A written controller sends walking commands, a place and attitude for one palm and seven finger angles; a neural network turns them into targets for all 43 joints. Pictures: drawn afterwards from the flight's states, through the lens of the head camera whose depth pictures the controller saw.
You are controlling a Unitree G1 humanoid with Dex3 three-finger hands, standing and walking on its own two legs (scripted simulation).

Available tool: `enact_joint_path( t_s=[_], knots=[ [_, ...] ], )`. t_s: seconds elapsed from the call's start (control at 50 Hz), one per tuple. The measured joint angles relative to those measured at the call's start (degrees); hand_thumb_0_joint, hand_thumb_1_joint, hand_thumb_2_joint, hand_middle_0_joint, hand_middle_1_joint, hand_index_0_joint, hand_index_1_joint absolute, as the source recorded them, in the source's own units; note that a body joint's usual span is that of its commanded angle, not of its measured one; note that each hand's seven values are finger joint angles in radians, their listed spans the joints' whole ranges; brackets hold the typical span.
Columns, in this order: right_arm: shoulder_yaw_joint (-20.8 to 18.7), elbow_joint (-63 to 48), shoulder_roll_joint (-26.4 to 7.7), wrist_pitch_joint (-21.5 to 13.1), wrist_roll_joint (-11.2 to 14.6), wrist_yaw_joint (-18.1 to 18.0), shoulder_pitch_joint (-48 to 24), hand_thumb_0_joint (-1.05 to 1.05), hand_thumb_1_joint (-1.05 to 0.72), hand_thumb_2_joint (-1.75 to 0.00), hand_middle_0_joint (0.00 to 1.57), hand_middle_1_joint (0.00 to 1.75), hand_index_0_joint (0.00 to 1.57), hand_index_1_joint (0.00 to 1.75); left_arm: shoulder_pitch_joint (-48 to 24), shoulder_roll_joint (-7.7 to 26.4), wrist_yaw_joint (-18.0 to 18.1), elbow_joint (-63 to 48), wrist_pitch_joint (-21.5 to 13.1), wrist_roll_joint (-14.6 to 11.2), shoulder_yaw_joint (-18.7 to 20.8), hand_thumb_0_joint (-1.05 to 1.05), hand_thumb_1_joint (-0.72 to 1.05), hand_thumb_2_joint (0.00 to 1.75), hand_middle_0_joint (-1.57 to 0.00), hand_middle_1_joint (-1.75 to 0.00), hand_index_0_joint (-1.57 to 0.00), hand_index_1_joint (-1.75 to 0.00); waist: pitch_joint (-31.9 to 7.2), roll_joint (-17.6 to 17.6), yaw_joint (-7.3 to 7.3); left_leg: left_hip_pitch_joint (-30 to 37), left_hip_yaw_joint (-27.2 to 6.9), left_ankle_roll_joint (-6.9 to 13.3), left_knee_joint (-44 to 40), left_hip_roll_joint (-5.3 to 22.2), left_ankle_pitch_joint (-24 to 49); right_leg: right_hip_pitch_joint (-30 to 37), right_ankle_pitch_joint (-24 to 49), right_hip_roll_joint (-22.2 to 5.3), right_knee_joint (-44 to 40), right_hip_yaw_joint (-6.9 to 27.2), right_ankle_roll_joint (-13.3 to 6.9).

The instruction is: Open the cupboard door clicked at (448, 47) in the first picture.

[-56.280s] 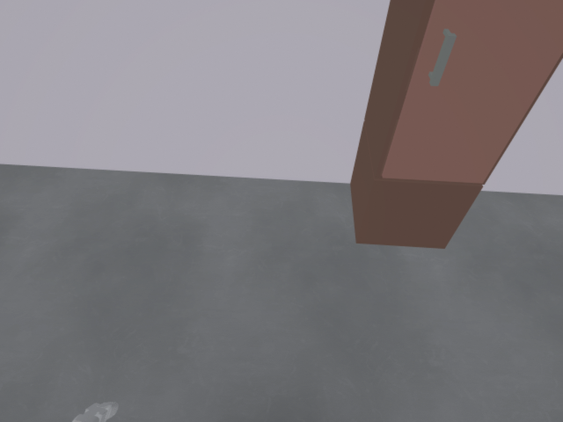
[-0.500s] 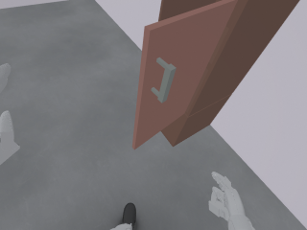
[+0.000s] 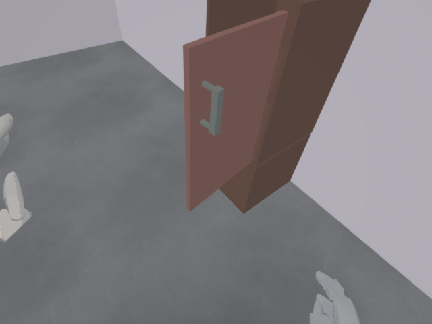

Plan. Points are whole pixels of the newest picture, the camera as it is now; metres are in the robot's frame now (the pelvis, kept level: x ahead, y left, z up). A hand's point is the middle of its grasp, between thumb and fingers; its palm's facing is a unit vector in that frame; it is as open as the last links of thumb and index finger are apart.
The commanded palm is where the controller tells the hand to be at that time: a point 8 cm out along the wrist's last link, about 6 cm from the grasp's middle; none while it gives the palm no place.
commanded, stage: stop stepping back and stand still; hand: left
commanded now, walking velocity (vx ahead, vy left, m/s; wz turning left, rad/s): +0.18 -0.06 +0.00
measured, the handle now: (210, 108) +0.56 +0.02 +0.10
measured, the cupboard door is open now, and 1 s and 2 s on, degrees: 98 98 98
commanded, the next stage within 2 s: let the arm hang, fingers relaxed in 0.74 s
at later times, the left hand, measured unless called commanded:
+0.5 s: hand (14, 199) +0.23 +0.26 +0.19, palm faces +0.40 -0.77 -0.50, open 7.4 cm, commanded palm +0.16 +0.31 +0.18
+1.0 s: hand (49, 300) +0.18 +0.29 -0.04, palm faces +0.09 -0.89 -0.45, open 7.4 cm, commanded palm none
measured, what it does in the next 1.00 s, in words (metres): steps on the spot: right foot, then left foot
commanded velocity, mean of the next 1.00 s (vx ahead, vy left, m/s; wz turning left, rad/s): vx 0.02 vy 0.00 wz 0.00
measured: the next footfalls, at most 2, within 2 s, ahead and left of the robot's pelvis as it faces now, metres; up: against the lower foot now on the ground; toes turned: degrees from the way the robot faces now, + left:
right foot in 0.08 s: +0.04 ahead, -0.09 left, +0.00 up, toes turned -3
left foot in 0.38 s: +0.08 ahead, +0.13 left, +0.00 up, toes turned +3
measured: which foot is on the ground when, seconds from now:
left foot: down 0.00-0.10, up 0.12-0.36, down 0.38-1.00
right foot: up 0.00-0.06, down 0.08-1.00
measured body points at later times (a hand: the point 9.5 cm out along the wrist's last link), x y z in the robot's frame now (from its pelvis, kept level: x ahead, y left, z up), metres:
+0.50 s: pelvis +0.02 +0.01 +0.00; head +0.05 +0.03 +0.45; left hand +0.21 +0.30 +0.22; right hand +0.20 -0.23 -0.07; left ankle +0.04 +0.13 -0.73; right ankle +0.00 -0.09 -0.73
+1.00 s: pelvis +0.00 +0.04 +0.00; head -0.01 +0.01 +0.45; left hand +0.17 +0.33 -0.01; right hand +0.16 -0.22 -0.12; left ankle +0.04 +0.13 -0.73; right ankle +0.00 -0.08 -0.73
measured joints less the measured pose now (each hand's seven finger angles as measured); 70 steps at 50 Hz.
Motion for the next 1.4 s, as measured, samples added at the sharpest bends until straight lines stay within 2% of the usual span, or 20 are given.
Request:
enact_joint_path(
  t_s=[0.06,0.12,0.16,0.22,0.3,0.38,0.4,0.46,0.54,0.64,0.76,0.84,0.88,0.92,0.98,1.02,1.1,1.16,1.22,1.4],
  knots=[
    [0.67,-0.89,0.6,0.85,0.17,0.04,0.42,0.01,-0.9,-0.9,0.2,0.3,0.21,0.3,3.75,2.71,0.0,0.85,-1.79,-0.22,3.4,0.02,0.88,0.9,-0.21,-0.3,-0.21,-0.31,-0.86,2.26,0.62,-1.13,-0.16,-0.41,1.3,1.05,-0.54,1.0,2.87,-0.12,-7.34,-2.52,-0.27],
    [0.31,-0.2,-0.19,2.34,0.23,-0.13,0.99,0.01,-0.9,-0.9,0.2,0.3,0.21,0.3,4.73,1.93,-0.15,5.36,-1.87,0.13,3.49,0.01,0.89,0.9,-0.21,-0.3,-0.21,-0.31,-1.72,5.61,1.92,-5.28,-1.66,0.03,10.21,1.69,-8.49,1.55,9.25,0.83,-10.3,-3.98,-3.29],
    [-0.21,2.13,-1.13,3.39,0.16,0.07,1.08,0.01,-0.9,-0.9,0.2,0.3,0.21,0.3,3.39,-1.23,-0.27,8.68,-1.21,0.41,1.55,0.01,0.89,0.9,-0.21,-0.3,-0.21,-0.31,-2.17,6.27,4.03,-9.68,-3.16,0.17,22.11,0.25,-11.64,1.53,10.33,0.7,-10.56,-3.68,-4.71],
    [-0.23,4.87,-2.34,3.69,-0.21,0.08,1.42,0.01,-0.9,-0.9,0.2,0.3,0.21,0.3,1.06,-7.35,-0.05,13.12,-0.87,0.84,-1.2,0.01,0.89,0.9,-0.21,-0.3,-0.21,-0.31,-2.24,5.48,6.12,-13.42,-2.92,-0.31,31.3,-0.57,-7.46,3.1,11.31,-0.05,-13.72,-2.66,-4.56],
    [-0.1,5.18,-2.93,2.49,-0.49,-1.16,1.44,0.01,-0.9,-0.9,0.2,0.3,0.21,0.3,-3.53,-10.67,0.55,13.47,0.15,1.47,-4.79,0.02,0.89,0.9,-0.2,-0.3,-0.21,-0.31,0.0,3.27,6.13,-11.08,-1.53,0.13,21.78,0.59,-3.76,5.11,12.48,-1.16,-16.67,-3.6,-4.1],
    [-0.58,2.94,-3.51,0.72,-0.86,-1.7,0.04,0.01,-0.9,-0.9,0.2,0.3,0.21,0.3,-4.1,-8.71,1.05,5.39,-0.69,1.27,-5.21,0.02,0.88,0.9,-0.21,-0.3,-0.21,-0.31,2.24,2.49,5.04,-2.86,-2.15,0.74,3.08,1.06,1.25,5.08,11.2,-0.2,-15.17,-4.21,-3.62],
    [-0.92,2.2,-3.51,0.5,-0.84,-1.68,-0.56,0.01,-0.9,-0.9,0.2,0.3,0.21,0.3,-3.52,-7.47,1.13,3.11,-1.35,1.0,-4.29,0.02,0.88,0.9,-0.21,-0.3,-0.21,-0.31,2.51,2.59,4.54,-1.35,-2.7,-0.18,0.56,1.25,0.53,4.55,10.38,0.19,-13.81,-4.14,-3.37],
    [-1.45,0.48,-1.8,0.84,-0.31,-1.12,-2.38,0.01,-0.9,-0.9,0.2,0.3,0.21,0.3,-2.24,-2.64,1.15,0.3,-3.2,0.62,-0.31,0.02,0.88,0.9,-0.21,-0.3,-0.21,-0.31,3.14,0.37,3.86,-0.67,-1.32,-0.94,0.62,0.13,-0.77,3.89,8.87,-0.86,-11.4,-1.84,-1.66],
    [-0.88,-0.97,-0.94,1.11,0.09,-0.31,-3.3,0.01,-0.9,-0.9,0.2,0.3,0.2,0.3,0.04,-0.15,0.15,3.0,-3.58,0.55,2.7,0.02,0.88,0.9,-0.21,-0.3,-0.21,-0.31,2.26,2.89,2.53,-0.5,-1.8,-0.7,0.04,0.61,-0.67,5.86,10.41,-0.07,-15.53,-2.07,-2.44],
    [0.16,-0.38,-0.63,2.52,0.57,0.35,-3.97,0.01,-0.9,-0.9,0.2,0.3,0.21,0.3,3.44,-2.11,-0.65,6.99,-1.69,-0.5,1.08,0.01,0.89,0.9,-0.21,-0.3,-0.21,-0.31,1.22,5.12,2.92,-1.35,-1.48,-0.66,-0.36,1.25,-0.54,5.84,12.13,0.61,-18.29,-1.69,-2.17],
    [0.82,0.58,-0.88,2.89,0.18,-0.69,-2.34,0.01,-0.9,-0.9,0.2,0.3,0.21,0.3,3.13,-5.26,-0.91,6.16,0.93,-0.35,-3.42,0.02,0.89,0.9,-0.21,-0.3,-0.21,-0.31,1.52,3.64,4.91,-0.23,-1.14,-0.09,-2.16,0.31,0.68,6.23,12.46,-0.3,-18.42,-1.45,-1.61],
    [0.97,0.66,-1.1,2.61,0.02,-1.12,-1.75,0.01,-0.9,-0.9,0.2,0.3,0.21,0.3,1.12,-4.99,-0.4,4.52,0.15,-0.13,-3.36,0.02,0.88,0.9,-0.21,-0.3,-0.21,-0.31,1.36,3.15,5.3,0.17,-1.55,0.12,-2.76,0.11,1.47,7.01,13.31,-0.43,-19.46,-1.88,-1.45],
    [0.22,3.62,-2.96,1.28,0.07,1.17,-2.42,0.01,-0.9,-0.9,0.2,0.3,0.21,0.3,-3.69,-3.86,-2.37,12.76,-0.96,1.97,-6.41,0.02,0.89,0.9,-0.21,-0.3,-0.21,-0.31,-0.58,4.46,5.3,-2.66,-2.4,0.39,-0.58,-0.31,1.3,4.74,13.0,-0.88,-17.61,-2.76,-1.32],
    [-0.23,7.15,-5.65,3.12,-0.27,2.77,-4.21,0.01,-0.9,-0.9,0.2,0.3,0.21,0.3,-9.37,-4.37,-5.03,26.64,3.03,3.22,-11.48,0.01,0.89,0.9,-0.2,-0.3,-0.21,-0.31,-2.43,6.59,5.15,-4.93,-2.64,0.93,1.71,-0.99,0.71,2.3,11.87,-1.67,-14.57,-3.05,-0.98],
    [-0.56,10.97,-7.74,5.86,-1.03,3.29,-6.4,0.01,-0.9,-0.9,0.2,0.3,0.21,0.3,-14.4,-7.4,-7.41,48.38,9.41,4.23,-17.65,0.01,0.9,0.9,-0.2,-0.3,-0.2,-0.3,-3.67,8.66,3.65,-6.58,-2.19,1.71,3.34,-1.88,0.41,-0.14,10.78,-2.75,-11.27,-2.66,-0.32],
    [-0.42,12.8,-7.58,6.88,-1.43,3.34,-6.43,0.01,-0.9,-0.9,0.2,0.3,0.21,0.3,-15.55,-9.8,-8.24,59.85,11.84,4.51,-20.77,0.01,0.9,0.9,-0.19,-0.29,-0.2,-0.3,-3.34,8.22,2.65,-6.48,-1.86,1.76,3.01,-2.17,0.84,-0.52,10.69,-3.08,-10.68,-2.34,-0.33],
    [0.58,16.2,-5.26,8.6,-2.0,3.47,-3.39,0.0,-0.9,-0.9,0.2,0.3,0.2,0.3,-15.27,-14.48,-8.49,75.24,13.71,4.13,-24.9,0.01,0.9,0.9,-0.19,-0.29,-0.2,-0.3,-1.2,4.0,1.84,-5.35,-1.87,1.4,1.29,-2.33,2.07,0.07,11.17,-3.2,-11.17,-2.35,-0.73],
    [1.3,19.54,-3.25,9.62,-2.05,3.24,-0.4,0.0,-0.9,-0.9,0.2,0.3,0.2,0.3,-14.49,-17.16,-7.43,83.05,13.81,3.69,-25.43,0.01,0.94,0.9,-0.2,-0.29,-0.2,-0.3,0.65,1.42,2.11,-4.73,-2.62,1.12,-0.03,-1.96,3.03,1.26,12.39,-2.69,-13.28,-3.09,-0.92],
    [1.46,22.99,-1.6,10.42,-1.97,2.75,2.33,0.0,-0.9,-0.9,0.2,0.3,0.2,0.3,-13.51,-16.59,-7.35,88.38,13.13,3.34,-25.01,0.01,0.98,0.9,-0.2,-0.3,-0.21,-0.3,1.86,0.71,2.87,-4.57,-3.61,0.89,-0.92,-1.66,3.82,2.35,13.64,-2.21,-15.56,-4.09,-1.2],
    [0.39,27.94,0.57,11.12,-1.61,1.55,5.74,0.0,-0.9,-0.9,0.2,0.3,0.2,0.3,-9.9,-17.56,-7.19,97.77,12.24,3.08,-24.37,0.01,0.94,0.9,-0.2,-0.29,-0.2,-0.3,1.96,5.02,3.58,-3.25,-3.84,1.51,-2.77,-2.33,4.84,4.02,14.85,-2.74,-17.9,-4.37,-0.7]
  ],
)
